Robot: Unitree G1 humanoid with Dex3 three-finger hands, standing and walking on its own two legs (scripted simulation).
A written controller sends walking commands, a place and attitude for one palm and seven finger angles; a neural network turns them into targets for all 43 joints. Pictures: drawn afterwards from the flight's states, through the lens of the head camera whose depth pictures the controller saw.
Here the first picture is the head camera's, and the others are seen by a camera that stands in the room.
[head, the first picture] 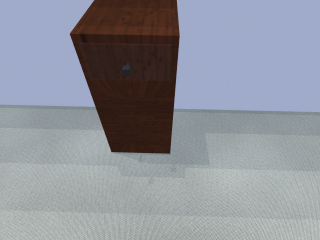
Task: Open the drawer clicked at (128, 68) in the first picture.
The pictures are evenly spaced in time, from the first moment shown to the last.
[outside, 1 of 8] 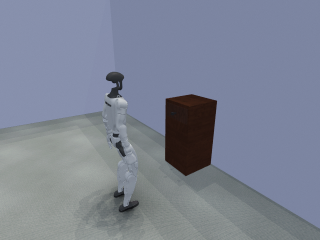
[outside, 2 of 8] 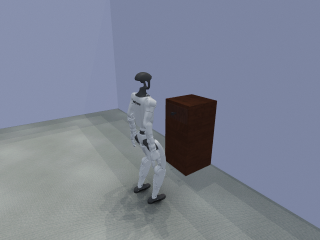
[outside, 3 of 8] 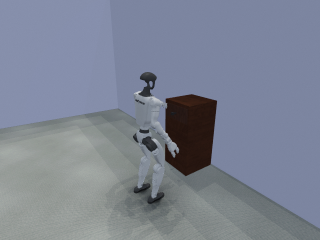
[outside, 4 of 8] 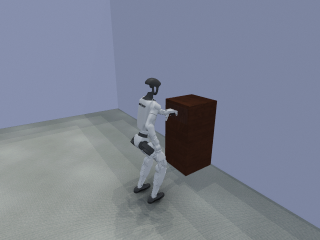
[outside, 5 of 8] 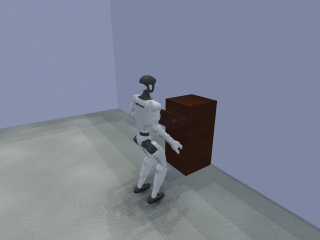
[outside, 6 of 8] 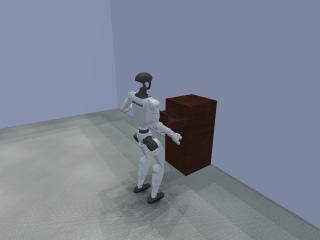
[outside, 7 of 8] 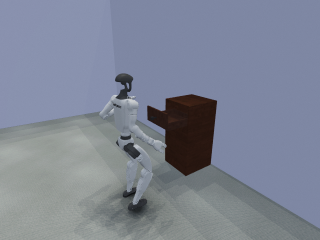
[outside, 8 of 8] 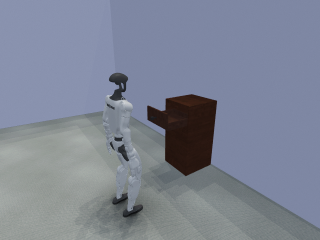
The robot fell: no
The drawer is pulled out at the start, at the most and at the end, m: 0.00 0.30 0.29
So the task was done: yes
